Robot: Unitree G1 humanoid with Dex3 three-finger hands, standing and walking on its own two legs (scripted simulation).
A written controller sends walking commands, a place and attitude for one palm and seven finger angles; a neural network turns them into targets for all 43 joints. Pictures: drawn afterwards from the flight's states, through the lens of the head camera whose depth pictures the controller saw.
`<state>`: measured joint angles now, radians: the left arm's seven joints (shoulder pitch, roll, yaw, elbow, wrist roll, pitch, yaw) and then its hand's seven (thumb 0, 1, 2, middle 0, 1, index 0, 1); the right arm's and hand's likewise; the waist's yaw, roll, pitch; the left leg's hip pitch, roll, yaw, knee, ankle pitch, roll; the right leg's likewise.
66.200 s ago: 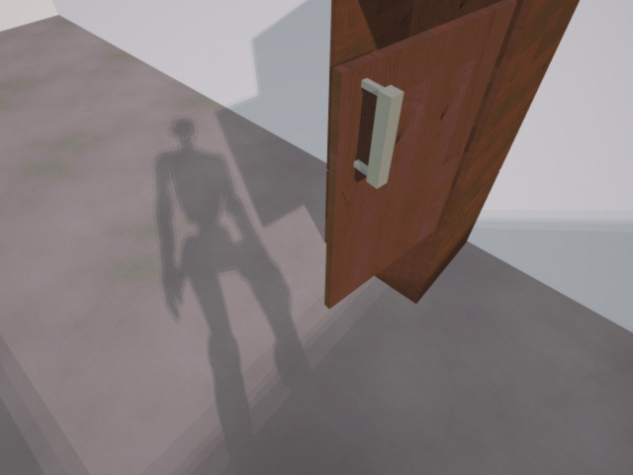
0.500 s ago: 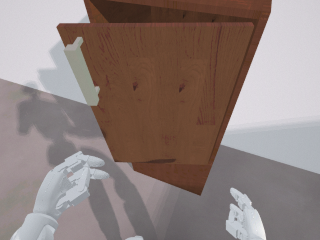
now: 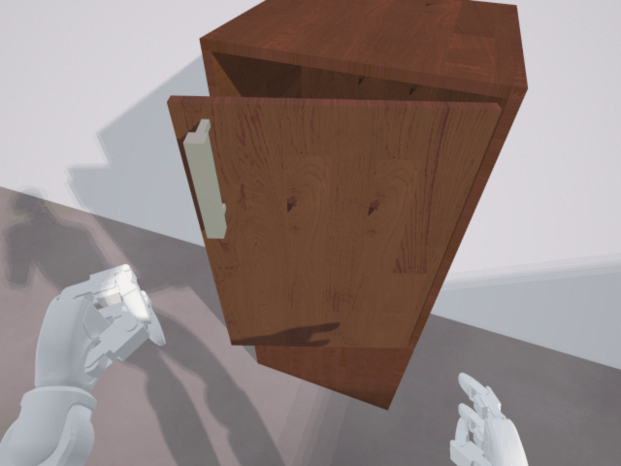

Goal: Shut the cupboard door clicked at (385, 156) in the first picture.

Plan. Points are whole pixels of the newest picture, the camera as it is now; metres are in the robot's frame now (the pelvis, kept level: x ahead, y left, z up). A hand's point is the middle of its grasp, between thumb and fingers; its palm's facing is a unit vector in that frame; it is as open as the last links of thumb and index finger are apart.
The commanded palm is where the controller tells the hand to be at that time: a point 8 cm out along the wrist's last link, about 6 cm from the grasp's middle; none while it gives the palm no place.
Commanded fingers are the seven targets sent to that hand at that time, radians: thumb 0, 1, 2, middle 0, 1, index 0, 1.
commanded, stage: raise the hand and make a fist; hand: left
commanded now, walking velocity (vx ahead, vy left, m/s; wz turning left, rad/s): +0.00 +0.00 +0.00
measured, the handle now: (210, 180) +0.42 +0.18 +0.17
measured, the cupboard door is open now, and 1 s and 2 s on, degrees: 19 19 19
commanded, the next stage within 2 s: bring the fist close to the handle in 0.66 s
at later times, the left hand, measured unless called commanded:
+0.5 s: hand (145, 304) +0.23 +0.20 +0.16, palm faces +0.09 -1.00 -0.03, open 3.1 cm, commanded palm +0.19 +0.25 +0.18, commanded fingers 0.00 0.90 0.90 -1.30 -1.50 -1.30 -1.50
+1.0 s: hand (160, 281) +0.24 +0.18 +0.18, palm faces +0.19 -0.98 -0.07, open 3.1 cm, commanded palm +0.21 +0.22 +0.18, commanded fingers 0.00 0.90 0.90 -1.30 -1.50 -1.30 -1.50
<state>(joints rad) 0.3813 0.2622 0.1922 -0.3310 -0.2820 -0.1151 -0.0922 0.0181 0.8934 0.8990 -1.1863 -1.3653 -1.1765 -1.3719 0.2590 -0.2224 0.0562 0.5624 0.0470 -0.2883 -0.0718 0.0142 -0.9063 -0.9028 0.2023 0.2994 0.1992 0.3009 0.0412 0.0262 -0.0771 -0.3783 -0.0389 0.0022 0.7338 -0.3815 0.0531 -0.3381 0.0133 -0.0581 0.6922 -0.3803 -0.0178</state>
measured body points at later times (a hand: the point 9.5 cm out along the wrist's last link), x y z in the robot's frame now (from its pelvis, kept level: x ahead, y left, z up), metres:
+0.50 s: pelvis -0.01 +0.01 +0.02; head -0.05 +0.00 +0.46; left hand +0.22 +0.25 +0.16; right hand +0.19 -0.20 -0.04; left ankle +0.00 +0.08 -0.72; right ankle -0.01 -0.11 -0.72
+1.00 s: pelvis -0.01 -0.04 +0.02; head -0.04 -0.05 +0.46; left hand +0.23 +0.23 +0.19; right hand +0.19 -0.25 -0.05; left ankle +0.00 +0.08 -0.72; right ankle -0.01 -0.11 -0.72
